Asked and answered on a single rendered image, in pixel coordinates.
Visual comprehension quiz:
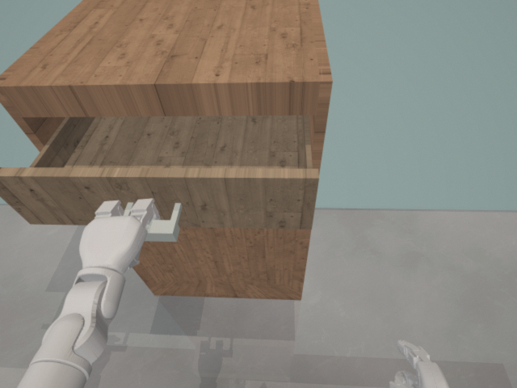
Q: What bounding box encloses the robot left hand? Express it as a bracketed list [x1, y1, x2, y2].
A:
[79, 198, 161, 275]

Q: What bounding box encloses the robot right hand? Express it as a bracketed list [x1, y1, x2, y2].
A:
[389, 340, 449, 388]

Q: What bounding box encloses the robot left forearm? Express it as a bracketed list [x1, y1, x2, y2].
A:
[17, 266, 125, 388]

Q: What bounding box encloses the drawer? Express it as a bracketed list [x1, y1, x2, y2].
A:
[0, 116, 319, 230]

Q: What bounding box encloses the handle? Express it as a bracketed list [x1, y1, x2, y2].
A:
[124, 202, 182, 242]

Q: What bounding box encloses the cabinet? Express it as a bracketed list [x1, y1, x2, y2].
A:
[0, 0, 333, 300]

